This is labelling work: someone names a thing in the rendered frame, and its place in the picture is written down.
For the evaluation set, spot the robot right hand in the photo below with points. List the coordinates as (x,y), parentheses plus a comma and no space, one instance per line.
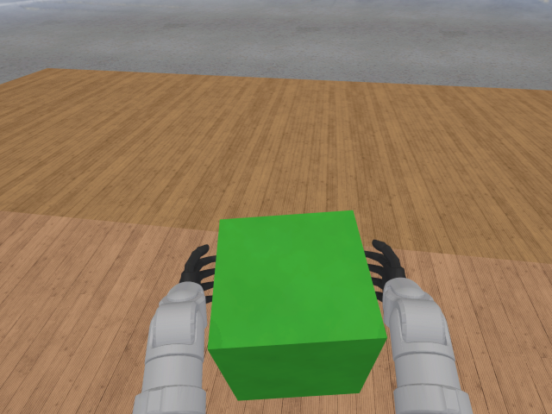
(391,266)

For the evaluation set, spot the carton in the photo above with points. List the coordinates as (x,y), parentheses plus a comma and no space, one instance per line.
(294,312)

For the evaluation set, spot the robot right forearm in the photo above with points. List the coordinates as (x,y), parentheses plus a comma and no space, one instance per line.
(427,379)

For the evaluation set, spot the robot left hand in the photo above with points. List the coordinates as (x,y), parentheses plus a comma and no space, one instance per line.
(192,271)

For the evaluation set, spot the robot left forearm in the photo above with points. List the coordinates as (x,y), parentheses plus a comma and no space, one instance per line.
(172,381)

